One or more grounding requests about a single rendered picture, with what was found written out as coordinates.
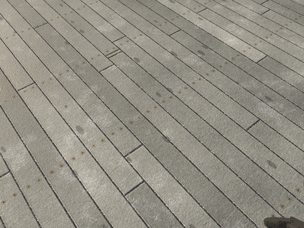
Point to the robot right hand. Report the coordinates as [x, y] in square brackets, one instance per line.
[276, 222]

